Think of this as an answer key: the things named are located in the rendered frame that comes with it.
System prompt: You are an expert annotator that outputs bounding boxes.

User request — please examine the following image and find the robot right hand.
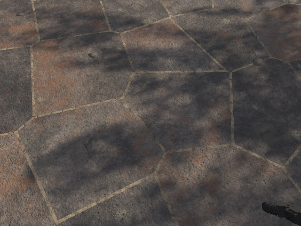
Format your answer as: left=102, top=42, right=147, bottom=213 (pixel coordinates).
left=261, top=202, right=301, bottom=226

